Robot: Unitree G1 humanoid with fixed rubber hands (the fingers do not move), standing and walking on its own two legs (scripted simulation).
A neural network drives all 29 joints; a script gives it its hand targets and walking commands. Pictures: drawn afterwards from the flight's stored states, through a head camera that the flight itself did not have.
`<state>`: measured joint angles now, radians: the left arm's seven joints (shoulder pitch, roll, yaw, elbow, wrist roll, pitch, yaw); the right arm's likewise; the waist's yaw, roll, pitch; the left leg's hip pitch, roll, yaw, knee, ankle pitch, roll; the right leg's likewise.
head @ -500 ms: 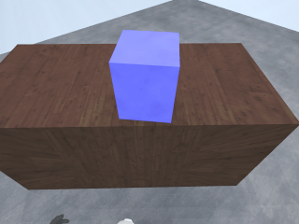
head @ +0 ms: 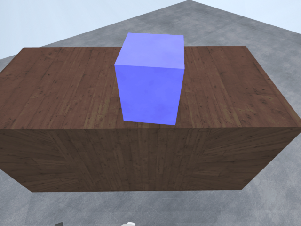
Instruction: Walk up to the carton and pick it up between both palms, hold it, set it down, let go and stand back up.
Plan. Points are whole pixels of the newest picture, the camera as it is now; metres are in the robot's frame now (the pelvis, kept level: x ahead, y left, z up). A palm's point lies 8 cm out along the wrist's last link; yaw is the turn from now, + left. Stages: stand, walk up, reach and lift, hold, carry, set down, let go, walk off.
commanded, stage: walk up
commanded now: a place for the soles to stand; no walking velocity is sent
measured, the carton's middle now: (152, 79) +0.61 +0.02 +0.06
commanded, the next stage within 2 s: none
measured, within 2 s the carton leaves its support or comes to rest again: neither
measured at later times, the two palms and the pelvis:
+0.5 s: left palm out of the picture +0.09 +0.29 -0.10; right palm out of the picture +0.07 -0.33 -0.09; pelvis -0.01 -0.01 +0.00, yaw +1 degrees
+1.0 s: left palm out of the picture +0.09 +0.29 -0.10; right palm out of the picture +0.06 -0.33 -0.09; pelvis -0.01 -0.01 +0.00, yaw +1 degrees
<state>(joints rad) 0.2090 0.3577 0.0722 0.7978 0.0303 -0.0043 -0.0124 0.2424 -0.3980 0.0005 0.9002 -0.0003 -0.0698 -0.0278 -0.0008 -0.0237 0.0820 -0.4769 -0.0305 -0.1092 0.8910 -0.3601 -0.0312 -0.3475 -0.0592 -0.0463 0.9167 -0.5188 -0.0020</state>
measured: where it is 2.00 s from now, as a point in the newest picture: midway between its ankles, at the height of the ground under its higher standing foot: outside the picture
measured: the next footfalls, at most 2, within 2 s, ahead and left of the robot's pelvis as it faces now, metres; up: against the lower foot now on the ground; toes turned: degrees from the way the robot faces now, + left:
left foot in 1.60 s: +0.17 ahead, +0.14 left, +0.00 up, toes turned +0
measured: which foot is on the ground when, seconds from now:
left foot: down 0.00-1.00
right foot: down 0.00-1.00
